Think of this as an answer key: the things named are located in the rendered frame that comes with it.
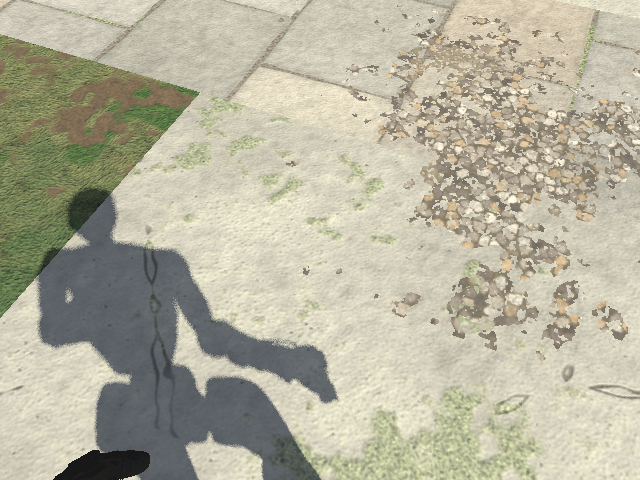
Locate robot left hand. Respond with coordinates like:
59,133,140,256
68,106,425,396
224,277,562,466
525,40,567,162
53,450,150,480

